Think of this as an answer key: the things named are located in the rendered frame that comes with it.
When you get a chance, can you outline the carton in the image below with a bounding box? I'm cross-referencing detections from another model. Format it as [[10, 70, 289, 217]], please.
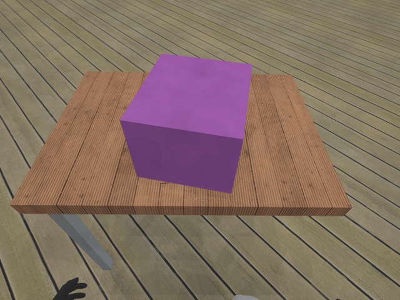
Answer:
[[120, 54, 252, 194]]

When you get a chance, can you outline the robot left hand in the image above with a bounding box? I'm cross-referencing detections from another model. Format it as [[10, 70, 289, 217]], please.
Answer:
[[53, 277, 87, 300]]

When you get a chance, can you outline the table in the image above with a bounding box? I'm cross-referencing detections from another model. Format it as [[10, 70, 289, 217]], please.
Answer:
[[10, 71, 352, 270]]

